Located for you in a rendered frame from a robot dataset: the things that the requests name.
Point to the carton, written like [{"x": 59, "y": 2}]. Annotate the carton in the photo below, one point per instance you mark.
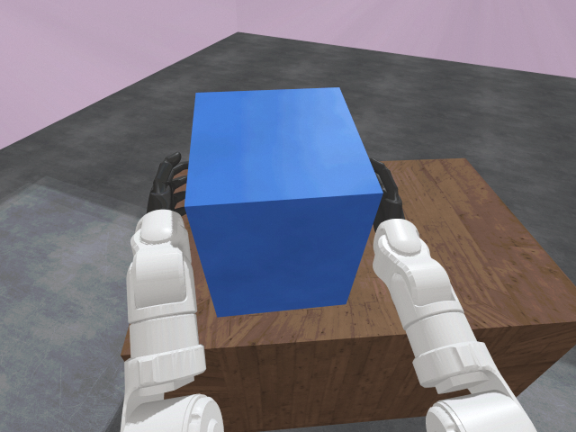
[{"x": 281, "y": 198}]

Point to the robot right hand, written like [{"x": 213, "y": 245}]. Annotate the robot right hand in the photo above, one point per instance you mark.
[{"x": 391, "y": 204}]

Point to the robot left hand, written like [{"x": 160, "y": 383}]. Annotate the robot left hand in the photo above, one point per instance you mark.
[{"x": 162, "y": 196}]

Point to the pedestal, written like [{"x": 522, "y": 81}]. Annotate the pedestal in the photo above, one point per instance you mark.
[{"x": 353, "y": 362}]

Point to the right robot upper arm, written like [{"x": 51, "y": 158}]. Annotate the right robot upper arm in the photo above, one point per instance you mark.
[{"x": 487, "y": 411}]

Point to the right robot forearm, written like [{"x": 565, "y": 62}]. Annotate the right robot forearm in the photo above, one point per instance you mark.
[{"x": 447, "y": 354}]

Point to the left robot upper arm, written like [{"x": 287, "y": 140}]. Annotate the left robot upper arm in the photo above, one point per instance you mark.
[{"x": 191, "y": 413}]

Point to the left robot forearm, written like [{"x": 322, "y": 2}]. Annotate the left robot forearm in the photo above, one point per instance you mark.
[{"x": 165, "y": 353}]

